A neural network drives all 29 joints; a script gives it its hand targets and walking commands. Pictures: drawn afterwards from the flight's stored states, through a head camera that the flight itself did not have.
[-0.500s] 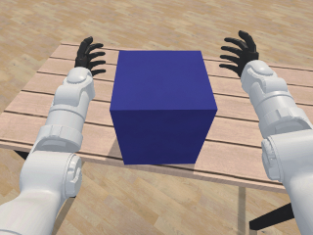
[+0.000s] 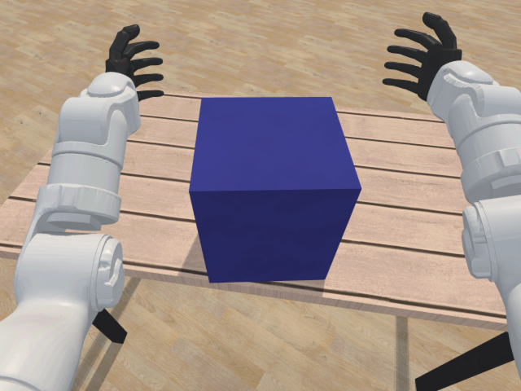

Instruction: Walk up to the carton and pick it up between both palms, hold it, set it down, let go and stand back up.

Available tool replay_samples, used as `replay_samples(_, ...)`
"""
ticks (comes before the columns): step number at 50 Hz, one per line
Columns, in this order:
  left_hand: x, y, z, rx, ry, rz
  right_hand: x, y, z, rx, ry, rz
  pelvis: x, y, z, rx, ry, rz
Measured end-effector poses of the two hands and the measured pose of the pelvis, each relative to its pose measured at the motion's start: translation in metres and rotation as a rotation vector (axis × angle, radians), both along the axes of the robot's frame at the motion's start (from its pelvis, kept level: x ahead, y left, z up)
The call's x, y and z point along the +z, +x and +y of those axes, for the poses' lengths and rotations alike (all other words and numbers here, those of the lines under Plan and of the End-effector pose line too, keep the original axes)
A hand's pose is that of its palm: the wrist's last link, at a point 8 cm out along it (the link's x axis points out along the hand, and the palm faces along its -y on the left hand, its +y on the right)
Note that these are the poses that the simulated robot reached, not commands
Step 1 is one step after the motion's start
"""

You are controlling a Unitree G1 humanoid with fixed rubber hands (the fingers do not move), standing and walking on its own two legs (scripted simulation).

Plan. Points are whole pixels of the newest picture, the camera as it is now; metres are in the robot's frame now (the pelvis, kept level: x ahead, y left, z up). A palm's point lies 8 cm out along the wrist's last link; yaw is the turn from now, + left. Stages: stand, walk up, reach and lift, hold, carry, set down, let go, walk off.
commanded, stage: set down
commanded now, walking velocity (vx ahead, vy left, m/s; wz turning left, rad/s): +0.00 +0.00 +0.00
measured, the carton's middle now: (267, 194) +0.42 +0.03 +0.06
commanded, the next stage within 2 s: none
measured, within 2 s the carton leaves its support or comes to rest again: neither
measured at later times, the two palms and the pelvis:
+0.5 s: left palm (134, 162) +0.35 +0.21 +0.18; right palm (438, 166) +0.40 -0.20 +0.17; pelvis -0.02 +0.00 +0.00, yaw -1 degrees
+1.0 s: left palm (134, 213) +0.30 +0.20 +0.14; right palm (434, 223) +0.34 -0.20 +0.12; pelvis -0.01 +0.00 +0.00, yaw -1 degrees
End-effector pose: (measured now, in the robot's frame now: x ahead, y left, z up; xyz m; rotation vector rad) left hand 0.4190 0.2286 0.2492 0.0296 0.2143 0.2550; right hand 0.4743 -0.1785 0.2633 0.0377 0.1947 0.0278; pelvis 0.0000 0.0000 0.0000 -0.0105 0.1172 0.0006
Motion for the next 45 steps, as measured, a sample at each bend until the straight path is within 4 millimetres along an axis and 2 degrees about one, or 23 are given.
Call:
replay_samples(4,-0.004,-0.005,0.001,-0.007,0.006,0.007,-0.005,-0.005,-0.004,0.000,-0.009,0.008,0.001,0.001,0.002,-0.002,0.000,-0.027)
replay_samples(7,-0.016,-0.012,0.002,-0.012,0.006,0.018,-0.017,-0.012,-0.008,0.003,-0.019,0.019,0.002,0.001,0.003,-0.002,0.000,-0.051)
replay_samples(9,-0.030,-0.021,0.001,-0.019,0.002,0.024,-0.032,-0.019,-0.010,0.009,-0.018,0.031,0.002,0.002,0.004,0.000,0.000,-0.074)
replay_samples(14,-0.073,-0.055,-0.002,-0.027,-0.028,0.061,-0.085,-0.047,-0.015,0.012,-0.005,0.074,0.002,0.000,0.005,0.005,-0.002,-0.116)
replay_samples(17,-0.090,-0.073,-0.007,-0.029,-0.037,0.068,-0.104,-0.065,-0.018,0.011,-0.004,0.055,0.001,-0.004,0.005,0.006,-0.001,-0.115)
replay_samples(21,-0.085,-0.081,-0.015,-0.035,-0.038,0.035,-0.105,-0.079,-0.020,0.017,-0.009,0.002,-0.001,-0.014,0.004,-0.003,0.003,-0.091)
replay_samples(26,-0.063,-0.071,-0.023,-0.021,-0.044,0.018,-0.086,-0.077,-0.020,0.036,-0.027,-0.018,-0.002,-0.024,0.001,-0.025,0.013,-0.064)
replay_samples(29,-0.058,-0.071,-0.025,-0.018,-0.056,0.026,-0.079,-0.077,-0.019,0.045,-0.042,-0.001,-0.001,-0.025,-0.001,-0.030,0.016,-0.076)
replay_samples(34,-0.078,-0.085,-0.020,0.003,-0.082,0.055,-0.088,-0.088,-0.022,0.030,-0.059,0.032,0.000,-0.022,-0.006,-0.021,0.018,-0.114)
replay_samples(40,-0.113,-0.110,-0.014,0.021,-0.079,0.082,-0.123,-0.111,-0.023,0.023,-0.041,0.071,0.000,-0.017,-0.009,-0.004,0.017,-0.149)
replay_samples(45,-0.120,-0.120,-0.020,-0.004,-0.061,0.058,-0.140,-0.126,-0.023,0.012,-0.020,0.047,-0.001,-0.016,-0.007,-0.001,0.018,-0.139)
